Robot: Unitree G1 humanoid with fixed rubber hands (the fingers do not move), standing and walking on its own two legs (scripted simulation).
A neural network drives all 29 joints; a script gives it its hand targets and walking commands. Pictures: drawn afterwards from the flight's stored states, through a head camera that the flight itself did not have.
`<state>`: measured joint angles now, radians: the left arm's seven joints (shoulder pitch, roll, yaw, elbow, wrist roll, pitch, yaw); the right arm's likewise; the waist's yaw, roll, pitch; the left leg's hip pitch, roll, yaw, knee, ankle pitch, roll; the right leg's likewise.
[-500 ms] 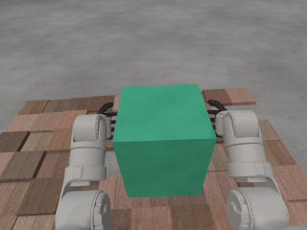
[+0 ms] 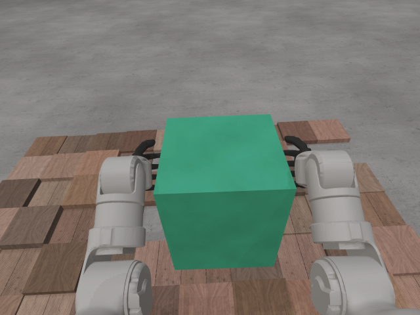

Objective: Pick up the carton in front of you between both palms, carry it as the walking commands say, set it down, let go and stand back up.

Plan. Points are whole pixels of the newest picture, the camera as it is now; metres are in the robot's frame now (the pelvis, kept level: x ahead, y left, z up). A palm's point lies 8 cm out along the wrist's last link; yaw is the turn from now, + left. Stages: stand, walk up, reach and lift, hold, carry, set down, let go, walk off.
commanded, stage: carry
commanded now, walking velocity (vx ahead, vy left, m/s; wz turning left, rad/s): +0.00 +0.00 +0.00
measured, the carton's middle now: (221, 193) +0.36 +0.00 +0.06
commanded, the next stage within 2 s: none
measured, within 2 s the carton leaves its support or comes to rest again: neither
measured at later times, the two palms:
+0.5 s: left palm (132, 123) +0.44 +0.17 +0.18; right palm (286, 121) +0.43 -0.13 +0.18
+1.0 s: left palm (168, 93) +0.66 +0.14 +0.12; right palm (274, 83) +0.69 -0.16 +0.12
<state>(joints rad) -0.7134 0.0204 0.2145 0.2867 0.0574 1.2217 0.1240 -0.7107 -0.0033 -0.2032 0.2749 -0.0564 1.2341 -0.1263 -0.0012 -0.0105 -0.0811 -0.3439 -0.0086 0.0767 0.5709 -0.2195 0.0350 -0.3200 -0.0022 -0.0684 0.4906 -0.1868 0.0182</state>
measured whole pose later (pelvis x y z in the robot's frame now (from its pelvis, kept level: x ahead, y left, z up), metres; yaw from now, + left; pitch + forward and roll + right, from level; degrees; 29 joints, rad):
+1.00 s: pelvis +0.31 -0.05 +0.03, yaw +3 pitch +4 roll +0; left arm -0.68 -0.03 0.23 0.04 0.04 1.19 0.15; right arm -0.69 0.03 -0.25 0.03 -0.06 1.23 -0.13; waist 0.06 0.01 0.11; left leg -0.64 0.04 0.00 1.17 -0.37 0.06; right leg -0.47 0.01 -0.18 0.59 -0.21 -0.11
